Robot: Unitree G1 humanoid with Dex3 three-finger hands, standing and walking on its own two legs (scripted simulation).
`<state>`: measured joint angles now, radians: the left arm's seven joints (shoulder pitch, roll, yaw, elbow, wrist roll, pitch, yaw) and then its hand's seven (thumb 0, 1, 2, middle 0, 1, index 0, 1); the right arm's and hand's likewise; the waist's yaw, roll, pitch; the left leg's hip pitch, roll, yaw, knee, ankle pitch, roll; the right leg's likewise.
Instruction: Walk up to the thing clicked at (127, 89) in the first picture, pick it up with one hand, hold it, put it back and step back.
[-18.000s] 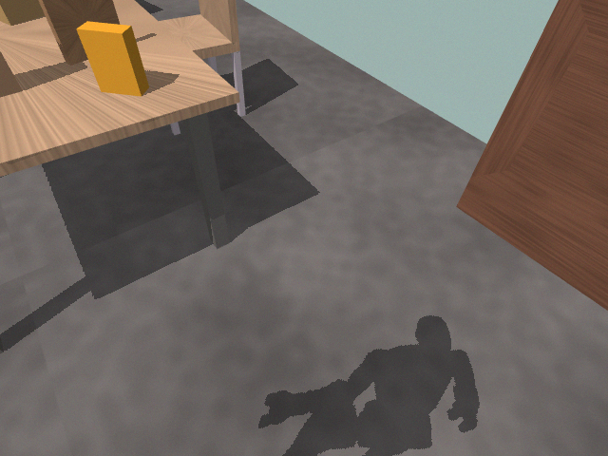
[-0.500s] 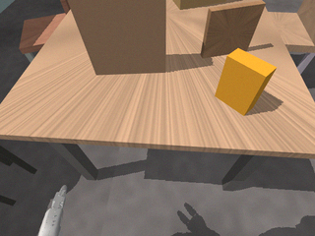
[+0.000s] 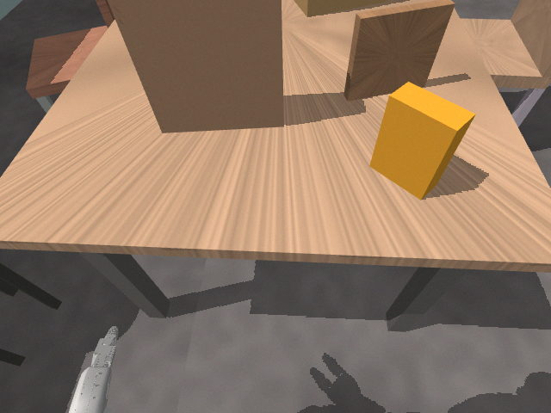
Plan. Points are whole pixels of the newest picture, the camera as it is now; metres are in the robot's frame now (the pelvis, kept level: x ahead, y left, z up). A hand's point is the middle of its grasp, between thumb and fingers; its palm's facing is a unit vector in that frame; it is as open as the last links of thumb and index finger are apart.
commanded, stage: approach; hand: right
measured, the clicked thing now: (414, 143) +0.56 -0.19 +0.05
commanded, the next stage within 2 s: close in in 0.18 s
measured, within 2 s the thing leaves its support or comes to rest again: neither
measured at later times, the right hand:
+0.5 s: hand (472, 160) +0.51 -0.27 +0.07, palm faces +0.21 +0.98 +0.07, open 17.1 cm
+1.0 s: hand (441, 144) +0.52 -0.22 +0.09, palm faces +0.22 +0.97 +0.03, open 17.2 cm
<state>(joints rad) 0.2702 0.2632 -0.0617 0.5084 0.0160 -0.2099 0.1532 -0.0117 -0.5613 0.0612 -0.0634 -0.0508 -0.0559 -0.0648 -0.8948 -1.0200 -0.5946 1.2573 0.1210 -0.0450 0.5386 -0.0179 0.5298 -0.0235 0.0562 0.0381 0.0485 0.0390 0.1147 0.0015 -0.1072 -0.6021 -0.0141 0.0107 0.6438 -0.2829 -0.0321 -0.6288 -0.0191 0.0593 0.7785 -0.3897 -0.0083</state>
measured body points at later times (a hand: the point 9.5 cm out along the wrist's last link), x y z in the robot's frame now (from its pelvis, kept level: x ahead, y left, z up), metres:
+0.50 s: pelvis -0.01 +0.00 -0.04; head +0.11 -0.04 +0.40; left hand +0.12 +0.27 -0.06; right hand +0.49 -0.32 +0.07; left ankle +0.01 +0.15 -0.71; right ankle -0.01 -0.11 -0.71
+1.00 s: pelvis -0.01 +0.01 -0.04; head +0.10 -0.01 +0.40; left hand +0.13 +0.28 -0.06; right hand +0.51 -0.27 +0.09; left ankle +0.01 +0.15 -0.71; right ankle -0.01 -0.11 -0.71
